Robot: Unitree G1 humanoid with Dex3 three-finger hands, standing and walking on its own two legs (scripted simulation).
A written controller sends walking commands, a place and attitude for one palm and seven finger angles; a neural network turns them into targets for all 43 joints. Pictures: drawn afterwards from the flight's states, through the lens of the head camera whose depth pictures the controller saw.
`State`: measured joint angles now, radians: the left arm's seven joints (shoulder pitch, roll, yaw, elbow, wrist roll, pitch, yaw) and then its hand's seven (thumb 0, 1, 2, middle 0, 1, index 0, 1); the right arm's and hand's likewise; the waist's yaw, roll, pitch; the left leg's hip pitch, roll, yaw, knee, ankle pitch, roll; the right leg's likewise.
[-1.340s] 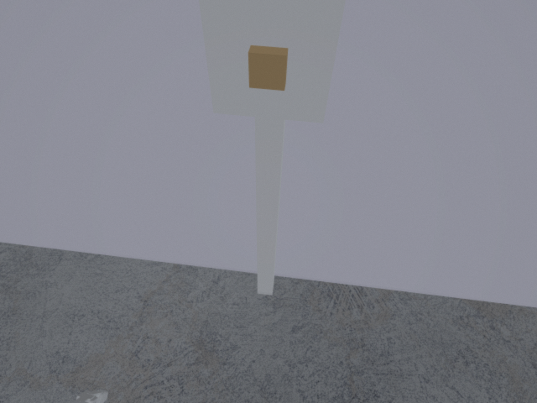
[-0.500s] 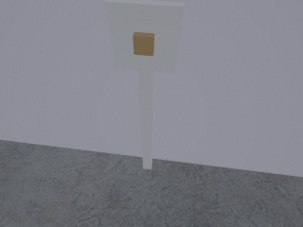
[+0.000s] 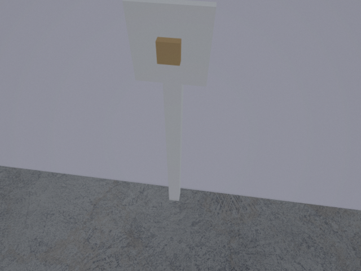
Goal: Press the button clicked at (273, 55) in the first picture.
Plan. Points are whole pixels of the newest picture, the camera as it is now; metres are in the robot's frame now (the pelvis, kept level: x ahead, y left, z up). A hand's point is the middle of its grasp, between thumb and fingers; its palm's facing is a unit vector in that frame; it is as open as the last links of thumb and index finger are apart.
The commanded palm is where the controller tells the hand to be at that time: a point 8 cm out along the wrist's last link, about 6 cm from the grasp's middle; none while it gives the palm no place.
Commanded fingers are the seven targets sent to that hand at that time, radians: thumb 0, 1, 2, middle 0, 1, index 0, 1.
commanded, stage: look at it before walking up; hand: left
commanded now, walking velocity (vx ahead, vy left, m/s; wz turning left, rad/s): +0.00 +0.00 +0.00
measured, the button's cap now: (169, 50) +0.59 +0.07 +0.20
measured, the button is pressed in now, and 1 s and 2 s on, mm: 0 0 0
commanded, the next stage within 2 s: shuffle to correct the standing spot in 0.10 s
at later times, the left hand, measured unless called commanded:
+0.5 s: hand out of the picture +0.05 +0.18 -0.18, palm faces -0.07 -0.97 -0.23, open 7.3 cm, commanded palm none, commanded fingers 0.00 0.90 0.90 -0.20 -0.30 -0.20 -0.30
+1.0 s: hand out of the picture +0.10 +0.10 -0.20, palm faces -0.02 -0.99 -0.15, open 7.3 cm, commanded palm none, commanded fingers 0.00 0.90 0.90 -0.20 -0.30 -0.20 -0.30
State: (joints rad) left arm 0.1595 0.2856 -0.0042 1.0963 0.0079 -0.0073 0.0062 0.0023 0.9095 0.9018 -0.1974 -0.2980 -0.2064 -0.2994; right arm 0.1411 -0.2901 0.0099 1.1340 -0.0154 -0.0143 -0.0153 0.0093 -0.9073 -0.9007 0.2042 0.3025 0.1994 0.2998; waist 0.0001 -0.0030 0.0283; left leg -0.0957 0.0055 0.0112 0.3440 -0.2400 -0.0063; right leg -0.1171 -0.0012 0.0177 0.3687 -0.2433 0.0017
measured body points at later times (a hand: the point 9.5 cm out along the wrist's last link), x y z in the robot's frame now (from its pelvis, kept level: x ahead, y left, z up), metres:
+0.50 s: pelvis +0.03 -0.03 -0.02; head +0.04 -0.03 +0.43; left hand +0.05 +0.23 -0.17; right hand +0.03 -0.27 -0.17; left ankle -0.03 +0.12 -0.75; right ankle +0.00 -0.11 -0.75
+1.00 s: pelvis +0.12 -0.05 -0.02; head +0.16 -0.04 +0.43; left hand +0.10 +0.15 -0.18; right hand +0.18 -0.28 -0.17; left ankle +0.17 +0.04 -0.75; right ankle +0.02 -0.14 -0.69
